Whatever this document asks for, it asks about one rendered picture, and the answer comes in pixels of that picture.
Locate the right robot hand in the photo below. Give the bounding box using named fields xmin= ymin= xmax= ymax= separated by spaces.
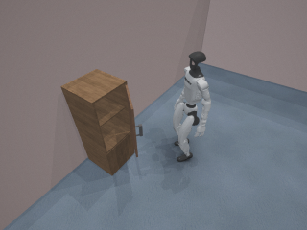
xmin=174 ymin=99 xmax=184 ymax=110

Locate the left robot hand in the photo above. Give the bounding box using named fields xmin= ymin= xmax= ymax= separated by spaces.
xmin=194 ymin=125 xmax=206 ymax=138

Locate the right robot upper arm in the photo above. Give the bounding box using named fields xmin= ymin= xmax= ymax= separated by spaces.
xmin=184 ymin=66 xmax=191 ymax=74

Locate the left robot forearm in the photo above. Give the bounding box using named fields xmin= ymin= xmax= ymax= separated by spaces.
xmin=199 ymin=102 xmax=211 ymax=126

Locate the cupboard door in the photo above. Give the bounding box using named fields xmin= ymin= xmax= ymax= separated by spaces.
xmin=125 ymin=85 xmax=138 ymax=157

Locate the humanoid robot torso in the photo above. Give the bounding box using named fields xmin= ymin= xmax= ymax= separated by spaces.
xmin=183 ymin=69 xmax=205 ymax=116

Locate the robot left shin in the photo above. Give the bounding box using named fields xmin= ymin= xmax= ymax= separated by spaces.
xmin=178 ymin=140 xmax=190 ymax=157

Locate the left robot upper arm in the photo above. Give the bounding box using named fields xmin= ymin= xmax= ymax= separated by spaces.
xmin=197 ymin=79 xmax=211 ymax=106

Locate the handle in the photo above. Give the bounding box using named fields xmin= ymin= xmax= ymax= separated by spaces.
xmin=135 ymin=124 xmax=143 ymax=137

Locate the right robot forearm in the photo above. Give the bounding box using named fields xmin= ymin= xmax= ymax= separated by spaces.
xmin=179 ymin=87 xmax=185 ymax=101

